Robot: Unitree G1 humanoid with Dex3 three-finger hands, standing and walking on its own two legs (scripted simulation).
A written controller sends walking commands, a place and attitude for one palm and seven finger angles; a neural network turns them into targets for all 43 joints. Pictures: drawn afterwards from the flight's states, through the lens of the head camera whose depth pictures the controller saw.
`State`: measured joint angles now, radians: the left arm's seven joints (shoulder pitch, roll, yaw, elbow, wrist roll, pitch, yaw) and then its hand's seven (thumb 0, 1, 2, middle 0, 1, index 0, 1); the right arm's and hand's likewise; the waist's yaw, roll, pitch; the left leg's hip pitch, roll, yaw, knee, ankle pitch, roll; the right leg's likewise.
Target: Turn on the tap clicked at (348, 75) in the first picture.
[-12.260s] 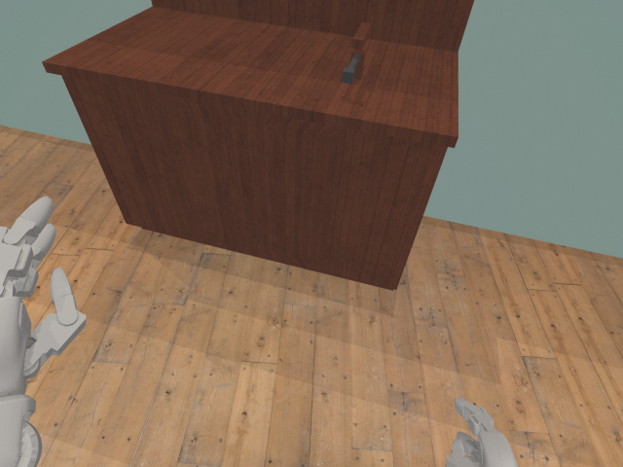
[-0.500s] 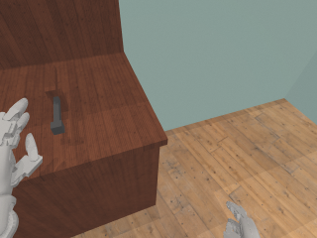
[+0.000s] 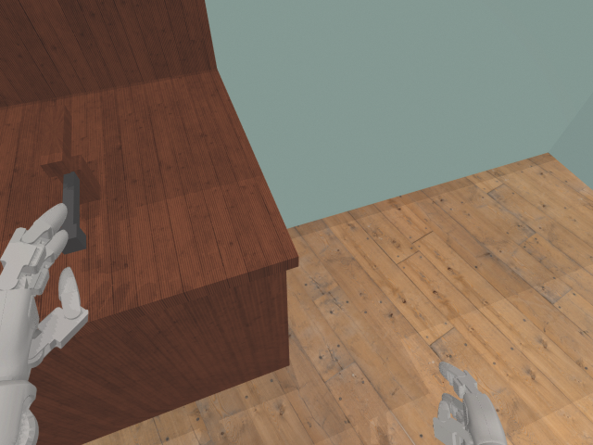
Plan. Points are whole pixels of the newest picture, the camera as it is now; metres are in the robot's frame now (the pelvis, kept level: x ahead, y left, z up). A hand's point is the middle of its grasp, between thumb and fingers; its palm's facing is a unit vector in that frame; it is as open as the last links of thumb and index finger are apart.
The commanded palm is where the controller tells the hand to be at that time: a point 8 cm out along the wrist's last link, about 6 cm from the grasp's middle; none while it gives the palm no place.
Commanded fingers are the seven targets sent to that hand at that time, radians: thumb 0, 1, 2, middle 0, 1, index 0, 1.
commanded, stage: come to a stop and stand still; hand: left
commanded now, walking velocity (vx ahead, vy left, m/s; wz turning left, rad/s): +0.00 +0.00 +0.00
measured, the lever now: (70, 239) +0.34 +0.34 +0.07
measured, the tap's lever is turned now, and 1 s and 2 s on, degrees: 0 0 0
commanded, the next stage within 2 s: look again from close up in 0.96 s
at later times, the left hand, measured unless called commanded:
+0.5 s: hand (30, 322) +0.20 +0.27 +0.14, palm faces +0.40 -0.86 -0.32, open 7.4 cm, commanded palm +0.14 +0.30 +0.18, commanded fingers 0.00 0.90 0.90 -0.20 -0.30 -0.20 -0.30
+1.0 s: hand out of the picture +0.17 +0.29 +0.16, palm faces +0.42 -0.84 -0.33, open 7.4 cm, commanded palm +0.11 +0.33 +0.18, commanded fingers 0.00 0.90 0.90 -0.20 -0.30 -0.20 -0.30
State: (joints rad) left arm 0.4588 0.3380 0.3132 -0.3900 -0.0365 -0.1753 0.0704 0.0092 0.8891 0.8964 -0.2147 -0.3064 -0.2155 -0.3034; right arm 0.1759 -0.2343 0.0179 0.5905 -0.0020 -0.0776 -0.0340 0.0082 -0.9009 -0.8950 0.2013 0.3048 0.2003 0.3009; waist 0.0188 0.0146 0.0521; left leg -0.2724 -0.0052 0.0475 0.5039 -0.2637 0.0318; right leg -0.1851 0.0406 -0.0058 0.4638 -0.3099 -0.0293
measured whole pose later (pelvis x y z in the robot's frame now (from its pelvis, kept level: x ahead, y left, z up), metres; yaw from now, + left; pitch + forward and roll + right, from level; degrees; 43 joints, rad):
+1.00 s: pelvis -0.05 +0.05 +0.01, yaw +1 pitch -1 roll -1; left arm 0.40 0.32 0.31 -0.45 -0.04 -0.15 0.13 0.01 0.89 0.90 -0.21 -0.31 -0.21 -0.30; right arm 0.20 -0.20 0.04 0.59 -0.02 -0.09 -0.05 0.01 -0.90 -0.89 0.20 0.31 0.20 0.30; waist 0.03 0.00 0.03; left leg -0.24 -0.06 0.05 0.38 -0.14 0.09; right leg -0.16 -0.02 -0.01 0.36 -0.19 0.03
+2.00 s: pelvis -0.04 +0.04 +0.00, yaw +1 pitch +0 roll -2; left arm 0.48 0.36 0.28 -0.47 -0.02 -0.23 0.07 0.01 0.89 0.90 -0.21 -0.31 -0.21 -0.30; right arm 0.23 -0.19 0.01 0.57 0.00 -0.12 -0.02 0.01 -0.90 -0.90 0.20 0.30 0.20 0.30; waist 0.00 -0.04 0.04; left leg -0.29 -0.05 0.04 0.47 -0.19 0.08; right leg -0.19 0.00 -0.02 0.42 -0.23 0.02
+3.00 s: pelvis -0.03 +0.01 +0.01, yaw +3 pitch +0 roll -1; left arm 0.43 0.35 0.32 -0.43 -0.05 -0.18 0.11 0.01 0.89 0.90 -0.21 -0.31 -0.21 -0.30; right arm 0.22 -0.21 0.02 0.58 0.00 -0.07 -0.04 0.01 -0.90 -0.90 0.20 0.30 0.20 0.30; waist 0.01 0.01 0.02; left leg -0.24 -0.03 0.00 0.39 -0.15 0.05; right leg -0.12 0.02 -0.05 0.31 -0.19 -0.01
